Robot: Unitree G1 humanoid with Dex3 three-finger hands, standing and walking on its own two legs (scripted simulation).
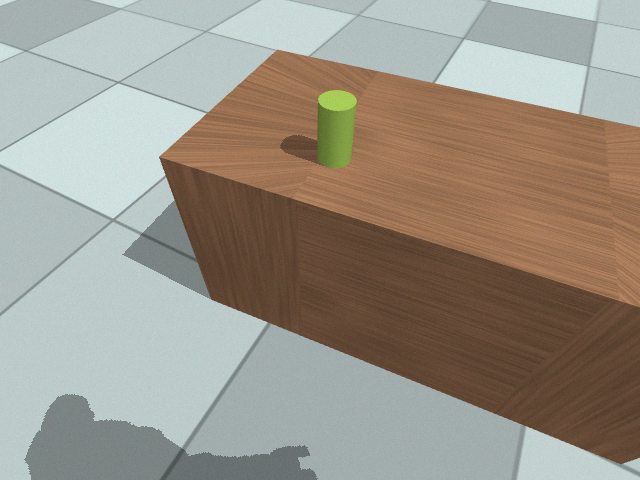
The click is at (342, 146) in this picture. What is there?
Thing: squat round
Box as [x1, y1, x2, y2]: [317, 90, 356, 167]
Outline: 331,90 322,93 318,98 317,158 323,165 329,167 340,167 347,164 350,160 356,99 352,94 341,90
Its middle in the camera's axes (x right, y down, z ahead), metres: +0.04 -0.25 +0.90
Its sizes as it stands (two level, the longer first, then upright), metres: 0.083 0.083 0.152
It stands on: a support 0.65 m high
